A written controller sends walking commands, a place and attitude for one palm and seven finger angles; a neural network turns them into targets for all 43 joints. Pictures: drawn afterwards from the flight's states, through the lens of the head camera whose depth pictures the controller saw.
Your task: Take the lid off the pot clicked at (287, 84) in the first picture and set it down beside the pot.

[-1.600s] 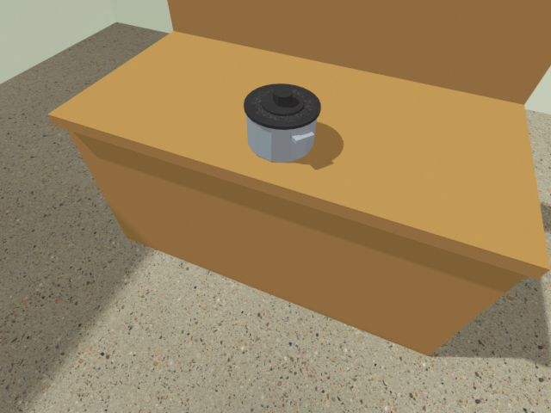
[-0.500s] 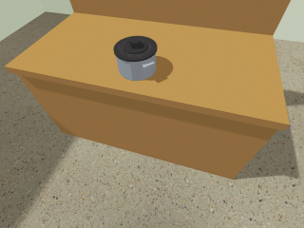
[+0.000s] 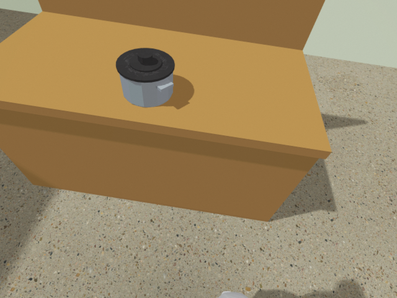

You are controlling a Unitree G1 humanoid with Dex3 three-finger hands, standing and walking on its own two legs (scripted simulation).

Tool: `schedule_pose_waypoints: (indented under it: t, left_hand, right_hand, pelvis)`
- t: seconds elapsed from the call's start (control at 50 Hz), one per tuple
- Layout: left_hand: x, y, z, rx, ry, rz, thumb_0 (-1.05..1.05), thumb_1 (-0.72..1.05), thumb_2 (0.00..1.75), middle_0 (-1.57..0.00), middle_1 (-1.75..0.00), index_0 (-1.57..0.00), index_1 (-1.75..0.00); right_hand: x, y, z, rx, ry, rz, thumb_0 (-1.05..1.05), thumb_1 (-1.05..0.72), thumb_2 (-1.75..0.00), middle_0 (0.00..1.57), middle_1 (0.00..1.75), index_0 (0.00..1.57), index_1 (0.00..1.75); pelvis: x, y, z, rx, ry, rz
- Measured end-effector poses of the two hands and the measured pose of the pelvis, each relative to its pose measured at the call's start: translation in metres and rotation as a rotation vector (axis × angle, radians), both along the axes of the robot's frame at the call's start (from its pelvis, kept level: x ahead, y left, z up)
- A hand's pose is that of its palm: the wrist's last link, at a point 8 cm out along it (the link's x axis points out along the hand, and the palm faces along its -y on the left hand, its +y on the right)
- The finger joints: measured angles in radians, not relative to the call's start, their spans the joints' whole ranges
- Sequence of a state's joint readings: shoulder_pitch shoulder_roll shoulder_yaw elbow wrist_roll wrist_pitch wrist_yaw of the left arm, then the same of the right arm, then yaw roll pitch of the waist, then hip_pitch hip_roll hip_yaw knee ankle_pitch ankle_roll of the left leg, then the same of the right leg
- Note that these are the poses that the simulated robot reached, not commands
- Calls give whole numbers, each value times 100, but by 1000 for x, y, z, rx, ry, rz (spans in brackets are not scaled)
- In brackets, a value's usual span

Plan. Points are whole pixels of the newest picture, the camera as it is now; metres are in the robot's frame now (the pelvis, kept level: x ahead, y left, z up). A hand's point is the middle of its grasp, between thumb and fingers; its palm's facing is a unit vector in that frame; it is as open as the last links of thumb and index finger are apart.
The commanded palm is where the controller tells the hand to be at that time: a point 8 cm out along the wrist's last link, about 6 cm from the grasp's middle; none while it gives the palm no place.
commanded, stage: take the last steps up to it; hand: left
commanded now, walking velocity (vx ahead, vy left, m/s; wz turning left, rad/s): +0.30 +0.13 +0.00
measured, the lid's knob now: (145, 56) +0.79 +0.24 +0.03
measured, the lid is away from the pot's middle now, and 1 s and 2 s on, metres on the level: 0.00 0.00 0.00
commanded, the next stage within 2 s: come to a stop and stand still in 0.80 s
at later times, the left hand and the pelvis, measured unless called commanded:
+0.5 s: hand out of the picture +0.06 +0.19 -0.17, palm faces +0.06 -0.98 -0.18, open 7.3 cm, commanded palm none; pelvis +0.10 +0.02 +0.00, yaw +0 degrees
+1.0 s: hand (100, 229) +0.28 +0.26 -0.16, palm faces +0.08 -0.97 -0.25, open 7.3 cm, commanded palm none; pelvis +0.26 +0.08 -0.01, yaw -1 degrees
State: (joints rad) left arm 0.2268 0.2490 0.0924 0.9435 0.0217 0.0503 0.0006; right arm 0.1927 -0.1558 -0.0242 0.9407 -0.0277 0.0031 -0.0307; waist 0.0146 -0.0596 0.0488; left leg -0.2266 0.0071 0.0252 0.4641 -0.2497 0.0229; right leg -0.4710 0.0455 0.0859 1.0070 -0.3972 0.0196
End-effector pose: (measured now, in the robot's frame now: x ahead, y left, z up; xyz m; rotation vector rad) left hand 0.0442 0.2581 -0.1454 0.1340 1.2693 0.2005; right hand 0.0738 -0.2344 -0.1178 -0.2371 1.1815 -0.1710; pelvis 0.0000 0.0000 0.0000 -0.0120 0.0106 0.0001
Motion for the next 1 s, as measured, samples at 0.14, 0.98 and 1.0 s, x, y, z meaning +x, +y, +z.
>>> schedule_pose_waypoints:
  t: [0.14, 0.98, 1.0]
  left_hand:
    - [22, -6, 11, 21, 23, -97, 0, 91, 90, -19, -30, -20, -30]
    - [231, 52, 14, 44, -52, 5, -1, 93, 90, -19, -30, -20, -30]
    - [229, 51, 16, 38, -22, 4, 0, 93, 90, -19, -30, -20, -30]
  right_hand:
    - [-57, 2, -17, 62, 110, -103, 0, -91, -90, 20, 30, 21, 30]
    - [220, 89, -46, 141, 65, -34, 0, -93, -90, 20, 30, 20, 30]
    - [226, 89, -41, 138, 65, -40, 0, -93, -90, 20, 30, 20, 30]
  pelvis:
    - [10, -2, 1, 11, 11, -47]
    - [253, 81, -9, 45, -17, -14]
    - [258, 83, -6, 45, -14, -19]
